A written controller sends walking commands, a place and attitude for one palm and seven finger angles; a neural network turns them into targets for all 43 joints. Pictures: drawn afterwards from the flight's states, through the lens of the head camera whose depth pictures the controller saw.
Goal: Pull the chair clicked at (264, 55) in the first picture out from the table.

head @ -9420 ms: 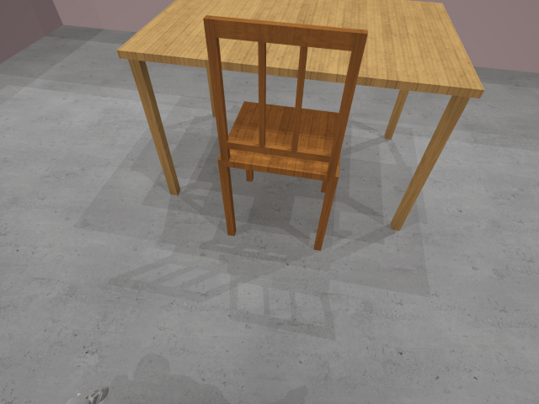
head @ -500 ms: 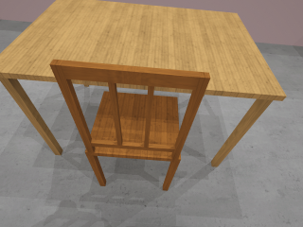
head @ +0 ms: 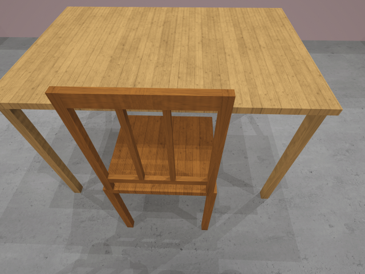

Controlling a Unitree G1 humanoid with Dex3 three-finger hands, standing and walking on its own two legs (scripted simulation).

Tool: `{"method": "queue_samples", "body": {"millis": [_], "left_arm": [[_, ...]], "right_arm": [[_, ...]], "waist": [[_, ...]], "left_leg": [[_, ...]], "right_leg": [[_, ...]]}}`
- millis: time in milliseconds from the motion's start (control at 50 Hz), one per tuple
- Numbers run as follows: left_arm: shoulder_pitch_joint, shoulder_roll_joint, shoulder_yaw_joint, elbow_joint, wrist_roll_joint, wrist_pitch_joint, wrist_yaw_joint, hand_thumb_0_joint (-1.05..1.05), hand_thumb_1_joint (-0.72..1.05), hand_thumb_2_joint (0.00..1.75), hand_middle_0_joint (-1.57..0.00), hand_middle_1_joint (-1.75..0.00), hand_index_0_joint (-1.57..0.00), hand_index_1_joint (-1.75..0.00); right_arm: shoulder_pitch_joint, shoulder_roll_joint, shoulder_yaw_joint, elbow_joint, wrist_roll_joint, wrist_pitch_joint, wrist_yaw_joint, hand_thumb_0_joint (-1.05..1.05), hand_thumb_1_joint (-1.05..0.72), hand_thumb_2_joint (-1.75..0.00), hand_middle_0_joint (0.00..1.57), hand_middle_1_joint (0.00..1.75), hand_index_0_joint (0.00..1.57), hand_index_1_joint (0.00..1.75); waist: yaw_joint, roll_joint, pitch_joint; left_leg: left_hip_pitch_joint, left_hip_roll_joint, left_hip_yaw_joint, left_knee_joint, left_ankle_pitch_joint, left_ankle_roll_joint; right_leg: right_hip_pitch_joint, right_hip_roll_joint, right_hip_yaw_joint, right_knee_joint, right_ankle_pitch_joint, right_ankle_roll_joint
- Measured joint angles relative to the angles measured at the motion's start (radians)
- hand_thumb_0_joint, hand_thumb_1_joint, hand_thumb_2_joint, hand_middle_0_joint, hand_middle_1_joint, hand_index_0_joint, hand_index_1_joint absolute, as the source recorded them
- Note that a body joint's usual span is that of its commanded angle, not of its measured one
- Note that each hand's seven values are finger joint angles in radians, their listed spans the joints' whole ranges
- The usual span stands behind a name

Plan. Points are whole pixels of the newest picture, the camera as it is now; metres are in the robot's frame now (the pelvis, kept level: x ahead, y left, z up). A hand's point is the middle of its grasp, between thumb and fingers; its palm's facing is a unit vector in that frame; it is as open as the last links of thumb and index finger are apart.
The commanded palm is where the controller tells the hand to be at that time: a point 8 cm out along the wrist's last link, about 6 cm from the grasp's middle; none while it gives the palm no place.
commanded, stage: come to a stop and stand still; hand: left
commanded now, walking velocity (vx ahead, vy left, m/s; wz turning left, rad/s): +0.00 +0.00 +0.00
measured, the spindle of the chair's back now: (133, 149) +0.45 +0.17 -0.05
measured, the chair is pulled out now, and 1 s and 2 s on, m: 0.00 0.00 0.00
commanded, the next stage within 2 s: look again from close up in 0.58 s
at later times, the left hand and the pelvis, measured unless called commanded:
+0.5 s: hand out of the picture +0.00 +0.22 -0.18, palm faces +0.03 -0.98 -0.21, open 7.4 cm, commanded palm none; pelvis -0.01 +0.04 +0.00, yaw +0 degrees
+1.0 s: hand out of the picture +0.02 +0.20 -0.18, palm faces +0.01 -0.99 -0.17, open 7.4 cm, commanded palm none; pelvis +0.02 +0.04 +0.00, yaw +0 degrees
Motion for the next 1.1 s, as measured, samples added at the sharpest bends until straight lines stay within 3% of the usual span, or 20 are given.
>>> {"method": "queue_samples", "body": {"millis": [80,200,400,620,1100], "left_arm": [[-0.008,-0.005,-0.005,-0.002,0.000,-0.002,0.006,0.00,0.90,0.90,-0.20,-0.30,-0.20,-0.30],[0.018,0.006,-0.021,0.001,-0.003,-0.009,0.011,0.00,0.91,0.90,-0.21,-0.30,-0.20,-0.30],[0.057,0.007,-0.021,-0.013,0.006,-0.005,-0.003,0.00,0.90,0.90,-0.20,-0.30,-0.20,-0.30],[0.125,0.000,-0.028,0.044,0.005,-0.010,-0.004,0.00,0.90,0.90,-0.20,-0.30,-0.20,-0.30],[0.069,-0.011,-0.033,0.076,0.000,-0.021,0.001,0.00,0.91,0.90,-0.20,-0.30,-0.20,-0.30]], "right_arm": [[0.013,-0.001,0.008,-0.004,-0.001,-0.005,0.004,0.01,-0.91,-0.90,0.20,0.30,0.20,0.30],[0.040,0.007,0.015,-0.055,-0.008,-0.029,0.008,0.01,-0.91,-0.90,0.20,0.30,0.20,0.30],[0.049,0.016,0.024,-0.067,-0.010,-0.031,0.014,0.01,-0.92,-0.90,0.20,0.30,0.20,0.30],[0.034,0.014,0.028,-0.040,-0.001,-0.049,0.013,0.01,-0.91,-0.90,0.20,0.30,0.20,0.30],[0.025,0.026,0.039,0.036,0.005,-0.062,0.002,0.01,-0.91,-0.90,0.20,0.30,0.20,0.30]], "waist": [[-0.002,-0.001,-0.005],[-0.030,-0.016,-0.039],[-0.001,-0.015,-0.062],[0.015,-0.025,-0.062],[0.009,-0.035,-0.048]], "left_leg": [[-0.005,0.004,0.002,0.006,0.002,0.007],[-0.028,-0.005,-0.002,0.066,-0.028,0.026],[-0.035,-0.034,0.007,0.035,-0.011,0.061],[-0.007,-0.047,0.015,-0.019,0.001,0.066],[0.049,-0.039,0.015,-0.051,-0.008,0.052]], "right_leg": [[0.003,0.003,0.002,-0.013,0.012,0.008],[-0.003,-0.008,-0.002,0.018,-0.002,0.022],[-0.011,-0.035,0.006,-0.010,0.016,0.029],[0.011,-0.045,0.014,-0.054,0.029,0.055],[0.064,-0.035,0.015,-0.086,0.020,0.054]]}}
